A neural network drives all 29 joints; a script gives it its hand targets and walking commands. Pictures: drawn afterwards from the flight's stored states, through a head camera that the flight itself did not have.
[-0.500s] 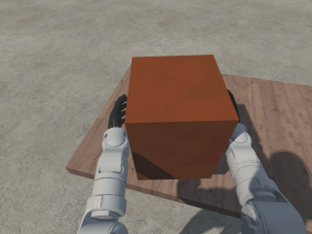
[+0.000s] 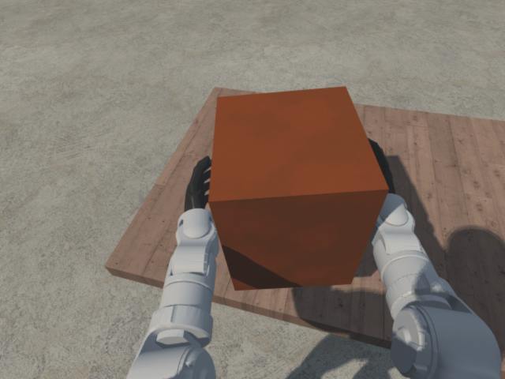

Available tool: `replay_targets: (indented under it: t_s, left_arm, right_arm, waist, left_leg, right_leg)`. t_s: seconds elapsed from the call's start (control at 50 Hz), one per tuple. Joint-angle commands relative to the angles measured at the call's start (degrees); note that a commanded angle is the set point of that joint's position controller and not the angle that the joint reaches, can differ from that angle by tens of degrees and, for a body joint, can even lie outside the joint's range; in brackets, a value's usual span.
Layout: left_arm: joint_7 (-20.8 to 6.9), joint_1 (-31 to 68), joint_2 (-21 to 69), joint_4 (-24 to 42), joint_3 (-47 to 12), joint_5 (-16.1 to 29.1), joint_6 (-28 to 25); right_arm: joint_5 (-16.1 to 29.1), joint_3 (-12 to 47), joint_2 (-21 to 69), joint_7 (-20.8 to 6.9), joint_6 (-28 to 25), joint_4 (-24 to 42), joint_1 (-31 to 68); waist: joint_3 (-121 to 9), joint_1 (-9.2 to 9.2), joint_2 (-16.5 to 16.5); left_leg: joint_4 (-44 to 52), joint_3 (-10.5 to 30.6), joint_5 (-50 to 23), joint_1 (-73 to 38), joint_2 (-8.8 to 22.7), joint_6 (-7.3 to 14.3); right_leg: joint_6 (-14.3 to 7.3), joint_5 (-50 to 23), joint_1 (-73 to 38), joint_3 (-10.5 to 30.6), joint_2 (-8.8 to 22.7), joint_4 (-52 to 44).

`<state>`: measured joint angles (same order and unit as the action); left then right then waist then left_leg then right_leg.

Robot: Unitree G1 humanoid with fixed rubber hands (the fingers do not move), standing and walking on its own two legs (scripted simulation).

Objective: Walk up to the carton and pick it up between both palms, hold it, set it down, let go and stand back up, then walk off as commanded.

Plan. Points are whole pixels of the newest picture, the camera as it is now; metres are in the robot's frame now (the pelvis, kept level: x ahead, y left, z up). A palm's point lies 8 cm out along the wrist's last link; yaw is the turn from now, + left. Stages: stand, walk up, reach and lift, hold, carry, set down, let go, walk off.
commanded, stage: set down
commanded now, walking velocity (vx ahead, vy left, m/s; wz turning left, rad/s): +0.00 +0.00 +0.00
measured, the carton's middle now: (286, 194) +0.40 -0.02 +0.08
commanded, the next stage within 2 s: none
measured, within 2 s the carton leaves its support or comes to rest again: rests again in 1.28 s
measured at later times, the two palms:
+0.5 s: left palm (208, 211) +0.40 +0.12 +0.03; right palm (373, 190) +0.44 -0.17 +0.05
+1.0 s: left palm (215, 222) +0.40 +0.11 +0.00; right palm (369, 203) +0.44 -0.18 +0.00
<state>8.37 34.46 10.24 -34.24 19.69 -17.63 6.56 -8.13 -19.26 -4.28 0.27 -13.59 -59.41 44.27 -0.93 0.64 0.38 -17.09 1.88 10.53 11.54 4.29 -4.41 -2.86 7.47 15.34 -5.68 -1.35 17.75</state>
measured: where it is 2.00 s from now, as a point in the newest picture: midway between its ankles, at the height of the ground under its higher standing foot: outside the picture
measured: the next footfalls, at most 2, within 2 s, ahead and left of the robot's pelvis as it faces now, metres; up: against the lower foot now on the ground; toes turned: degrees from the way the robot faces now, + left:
none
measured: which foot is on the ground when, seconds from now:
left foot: down 0.00-1.00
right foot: down 0.00-1.00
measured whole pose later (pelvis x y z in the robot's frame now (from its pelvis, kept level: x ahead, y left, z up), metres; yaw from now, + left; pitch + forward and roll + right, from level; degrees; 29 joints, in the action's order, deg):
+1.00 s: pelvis +0.00 +0.00 -0.01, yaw -2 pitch +24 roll +0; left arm 12.5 37.7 11.1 -46.5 21.9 -14.5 -9.8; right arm -14.8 -24.2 -8.7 -2.5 -25.1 -72.3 50.6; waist -8.8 3.9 2.0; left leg -18.8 -1.1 9.1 33.2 4.9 -4.6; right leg -3.5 5.4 37.7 -4.5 -1.6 19.3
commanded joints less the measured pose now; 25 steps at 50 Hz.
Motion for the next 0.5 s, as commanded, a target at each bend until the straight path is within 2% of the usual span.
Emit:
replay_targets:
  t_s: [0.0, 0.02, 0.06, 0.16, 0.18, 0.2, 0.26, 0.28, 0.3, 0.34, 0.42, 0.44, 0.46, 0.48]
  left_arm:
    - [-3.71, 40.05, 25.88, 9.42, -19.13, 1.13, -6.25]
    - [-3.48, 38.97, 25.38, 8.92, -18.02, 0.60, -6.39]
    - [-3.23, 39.53, 25.32, 8.28, -17.81, 0.65, -6.93]
    - [-2.86, 38.60, 25.16, 6.88, -16.22, -0.08, -8.11]
    - [-2.81, 39.04, 24.56, 6.75, -16.08, -0.16, -8.36]
    - [-2.62, 39.20, 25.59, 6.07, -16.52, 0.04, -8.81]
    - [-2.18, 40.55, 24.57, 6.37, -15.97, 0.01, -9.97]
    - [-2.24, 40.74, 24.43, 4.96, -15.48, 0.15, -9.94]
    - [-2.18, 40.26, 24.77, 5.36, -15.11, -0.21, -10.51]
    - [-2.06, 40.14, 24.64, 3.97, -14.79, -0.44, -10.59]
    - [-1.71, 40.80, 25.17, 4.08, -14.58, -0.06, -12.05]
    - [-1.54, 40.59, 25.67, 4.37, -15.37, -0.08, -12.45]
    - [-1.49, 40.19, 25.57, 3.54, -15.01, -0.25, -12.78]
    - [-1.48, 39.90, 25.47, 2.91, -15.00, -0.35, -12.87]
  right_arm:
    - [-3.36, 11.78, 25.21, -8.18, -3.36, 6.23, 34.67]
    - [-3.53, 12.23, 24.83, -8.19, -3.83, 7.15, 35.55]
    - [-4.09, 11.57, 24.37, -8.32, -4.00, 6.42, 35.53]
    - [-4.78, 11.06, 24.32, -8.54, -4.82, 4.74, 35.76]
    - [-5.18, 10.11, 24.04, -8.57, -4.91, 4.19, 35.91]
    - [-5.50, 10.18, 24.05, -8.64, -5.58, 5.25, 37.57]
    - [-6.29, 9.27, 23.98, -8.79, -5.70, 2.60, 36.73]
    - [-6.63, 8.32, 23.76, -8.79, -5.47, 1.46, 36.72]
    - [-6.95, 8.65, 24.16, -8.82, -5.82, 1.79, 36.51]
    - [-7.25, 7.68, 23.86, -8.97, -5.90, 1.29, 36.96]
    - [-8.15, 7.21, 24.20, -8.84, -6.88, -0.38, 37.21]
    - [-8.55, 6.54, 24.06, -8.94, -7.21, -1.23, 36.24]
    - [-8.45, 6.96, 24.37, -9.05, -7.54, -0.55, 37.54]
    - [-8.95, 6.39, 23.65, -9.08, -7.62, -1.93, 37.70]
  waist:
    - [-37.63, -0.45, -2.17]
    - [-38.57, 0.49, -2.64]
    - [-39.02, 0.13, -2.96]
    - [-39.94, 0.99, -4.28]
    - [-40.70, 0.64, -3.75]
    - [-42.75, 1.09, -3.94]
    - [-43.75, 1.31, -4.18]
    - [-42.93, 0.83, -3.95]
    - [-43.81, 1.61, -4.48]
    - [-43.58, 1.42, -4.06]
    - [-47.42, 1.95, -4.54]
    - [-48.55, 1.22, -3.76]
    - [-49.41, 2.08, -3.97]
    - [-48.59, 1.51, -3.86]
  left_leg:
    - [0.70, -6.63, -14.93, -1.14, -4.49, 1.38]
    - [0.09, -6.45, -16.20, -1.11, -4.32, 1.41]
    - [-0.07, -6.46, -15.99, -0.06, -4.32, 1.58]
    - [0.18, -6.71, -16.19, 2.21, -4.20, 1.98]
    - [0.11, -6.64, -16.14, 2.46, -4.25, 2.04]
    - [-0.40, -6.87, -16.95, 2.41, -4.18, 1.66]
    - [-0.50, -7.05, -17.48, 3.81, -3.95, 1.74]
    - [-0.14, -7.24, -15.39, 5.05, -4.13, 2.04]
    - [-0.25, -7.28, -16.37, 4.95, -3.98, 2.15]
    - [-0.27, -7.40, -16.50, 5.05, -3.99, 2.18]
    - [-1.47, -7.71, -19.15, 6.18, -3.89, 1.91]
    - [-1.40, -7.82, -19.68, 6.20, -3.83, 1.60]
    - [-1.68, -7.90, -20.32, 6.87, -3.93, 1.67]
    - [-1.61, -7.69, -20.00, 7.86, -3.81, 1.69]
  right_leg:
    - [5.10, -28.23, -23.05, -1.41, 0.25, 3.27]
    - [4.91, -29.51, -23.32, -1.14, 0.23, 3.44]
    - [5.05, -30.38, -23.20, -1.05, 0.38, 3.70]
    - [5.36, -32.77, -23.79, -0.90, 0.41, 4.59]
    - [5.31, -32.36, -23.31, -0.84, 0.34, 4.43]
    - [5.24, -32.85, -22.73, -1.02, 0.20, 4.91]
    - [4.99, -33.10, -22.84, -0.93, 0.20, 5.05]
    - [5.17, -31.86, -22.43, -0.56, 0.51, 4.73]
    - [5.25, -32.74, -22.50, -0.53, 0.44, 5.13]
    - [5.24, -32.71, -22.03, -0.45, 0.53, 5.02]
    - [5.01, -36.13, -22.04, -0.26, 0.24, 5.82]
    - [4.84, -36.81, -21.53, -0.35, 0.28, 5.96]
    - [4.88, -37.99, -22.01, -0.07, 0.42, 6.37]
    - [4.83, -38.79, -22.05, -0.28, 0.74, 6.47]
